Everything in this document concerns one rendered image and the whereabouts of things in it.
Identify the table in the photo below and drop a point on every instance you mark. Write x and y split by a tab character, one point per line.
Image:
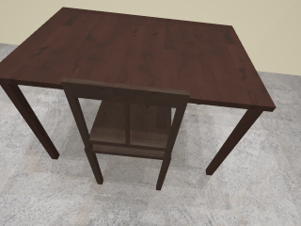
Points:
208	60

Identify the chair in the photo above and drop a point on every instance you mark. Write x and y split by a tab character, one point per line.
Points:
132	120

